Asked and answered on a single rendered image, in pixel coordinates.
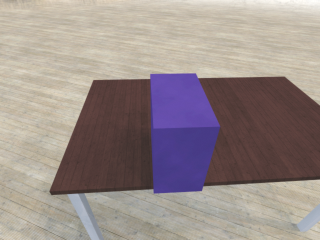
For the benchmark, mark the carton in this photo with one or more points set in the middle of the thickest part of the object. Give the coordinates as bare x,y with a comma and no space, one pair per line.
184,131

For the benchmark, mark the table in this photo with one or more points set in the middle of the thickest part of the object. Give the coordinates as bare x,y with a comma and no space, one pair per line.
269,132

